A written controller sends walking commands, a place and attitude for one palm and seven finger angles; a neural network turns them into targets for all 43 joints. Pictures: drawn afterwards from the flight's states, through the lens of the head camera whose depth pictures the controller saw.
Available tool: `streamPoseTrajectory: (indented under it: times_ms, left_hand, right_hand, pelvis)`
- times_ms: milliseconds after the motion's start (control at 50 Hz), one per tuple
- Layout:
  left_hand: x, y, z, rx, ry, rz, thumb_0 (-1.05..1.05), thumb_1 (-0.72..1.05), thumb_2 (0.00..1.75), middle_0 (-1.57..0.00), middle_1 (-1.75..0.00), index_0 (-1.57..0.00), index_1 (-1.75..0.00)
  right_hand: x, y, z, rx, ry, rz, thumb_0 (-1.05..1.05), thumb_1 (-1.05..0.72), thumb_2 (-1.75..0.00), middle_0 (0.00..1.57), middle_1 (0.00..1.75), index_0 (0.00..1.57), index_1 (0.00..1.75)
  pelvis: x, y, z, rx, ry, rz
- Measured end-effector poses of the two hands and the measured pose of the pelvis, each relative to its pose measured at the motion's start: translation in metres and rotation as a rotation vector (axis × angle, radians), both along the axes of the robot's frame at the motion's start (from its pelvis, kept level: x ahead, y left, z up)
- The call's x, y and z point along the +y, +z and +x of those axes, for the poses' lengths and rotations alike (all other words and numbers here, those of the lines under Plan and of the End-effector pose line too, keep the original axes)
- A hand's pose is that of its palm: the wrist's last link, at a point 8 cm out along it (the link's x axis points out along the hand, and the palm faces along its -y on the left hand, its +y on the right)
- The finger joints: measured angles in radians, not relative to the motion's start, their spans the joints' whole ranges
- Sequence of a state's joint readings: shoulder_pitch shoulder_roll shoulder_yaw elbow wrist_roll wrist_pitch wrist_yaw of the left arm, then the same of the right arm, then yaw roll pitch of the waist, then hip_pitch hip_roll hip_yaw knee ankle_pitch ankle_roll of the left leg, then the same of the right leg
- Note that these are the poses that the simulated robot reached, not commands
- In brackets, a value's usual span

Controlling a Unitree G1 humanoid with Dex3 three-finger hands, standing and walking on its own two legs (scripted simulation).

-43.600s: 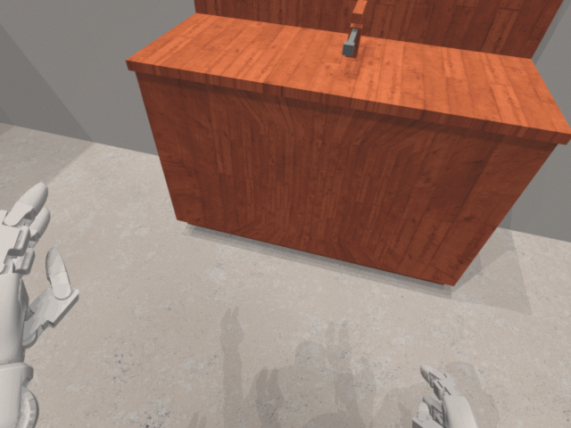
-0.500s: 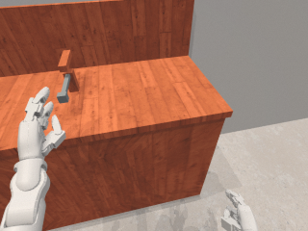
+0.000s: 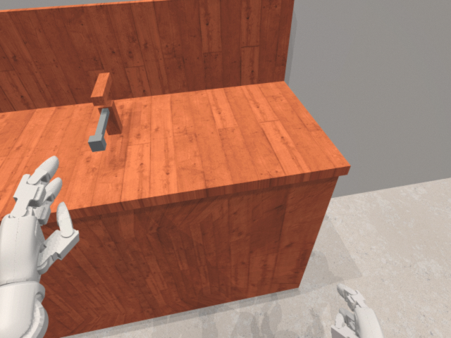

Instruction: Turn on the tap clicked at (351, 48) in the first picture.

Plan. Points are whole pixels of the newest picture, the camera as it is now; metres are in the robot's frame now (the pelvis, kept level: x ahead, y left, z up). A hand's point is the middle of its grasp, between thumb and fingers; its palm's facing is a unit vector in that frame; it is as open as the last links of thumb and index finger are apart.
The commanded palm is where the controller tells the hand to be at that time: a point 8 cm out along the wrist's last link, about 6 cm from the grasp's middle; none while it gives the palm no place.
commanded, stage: draw the hand back beside the body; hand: left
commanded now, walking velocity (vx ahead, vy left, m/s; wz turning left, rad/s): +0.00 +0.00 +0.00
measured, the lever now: (97, 143) +0.46 +0.36 +0.11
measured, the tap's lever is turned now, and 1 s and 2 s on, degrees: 0 0 0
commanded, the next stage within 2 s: step back with the hand held close in 0.10 s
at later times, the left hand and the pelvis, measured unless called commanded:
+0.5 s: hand (87, 237) +0.20 +0.23 +0.14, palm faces +0.35 -0.84 -0.42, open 7.4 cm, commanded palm +0.15 +0.28 +0.17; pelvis -0.02 +0.00 -0.01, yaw -1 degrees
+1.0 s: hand (15, 285) +0.12 +0.28 +0.15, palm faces +0.45 -0.79 -0.42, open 7.4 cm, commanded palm +0.06 +0.31 +0.17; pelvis -0.09 +0.03 -0.02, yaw +1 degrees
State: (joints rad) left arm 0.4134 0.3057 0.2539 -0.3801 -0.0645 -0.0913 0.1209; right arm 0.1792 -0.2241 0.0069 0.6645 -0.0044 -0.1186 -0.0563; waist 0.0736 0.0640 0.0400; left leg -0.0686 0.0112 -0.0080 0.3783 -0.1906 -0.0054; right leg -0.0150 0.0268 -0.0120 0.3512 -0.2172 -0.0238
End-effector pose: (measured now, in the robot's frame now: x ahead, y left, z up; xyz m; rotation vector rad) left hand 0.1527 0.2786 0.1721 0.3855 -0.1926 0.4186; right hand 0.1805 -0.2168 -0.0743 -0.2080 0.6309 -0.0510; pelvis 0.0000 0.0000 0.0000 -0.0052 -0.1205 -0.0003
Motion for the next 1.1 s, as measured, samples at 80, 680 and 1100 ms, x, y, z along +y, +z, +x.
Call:
streamPoseTrajectory:
  times_ms: [80,680,1100]
  left_hand:
    - [-0.004,-0.001,0.003,-0.004,0.001,-0.008,0.02,0.9,0.9,-0.21,-0.3,-0.2,-0.3]
    - [0.006,0.001,-0.014,0.057,-0.049,0.134,0.02,0.89,0.9,-0.21,-0.3,-0.21,-0.3]
    - [0.031,0.002,-0.093,-0.043,0.052,0.11,0.02,0.9,0.9,-0.21,-0.3,-0.21,-0.3]
  right_hand:
    - [-0.002,0.001,0.001,-0.015,-0.002,0.005,0.01,-0.9,-0.9,0.2,0.3,0.2,0.3]
    - [-0.015,-0.016,-0.057,0.067,-0.156,-0.007,0.01,-0.9,-0.9,0.2,0.3,0.2,0.3]
    - [0.024,-0.022,-0.123,0.086,-0.07,0.005,0.01,-0.9,-0.9,0.2,0.3,0.2,0.3]
  pelvis:
    - [-0.003,0.0,-0.002,-0.001,0.001,0.002]
    - [0.012,-0.011,-0.04,0.106,-0.032,0.004]
    - [0.021,-0.016,-0.106,0.161,-0.017,-0.001]
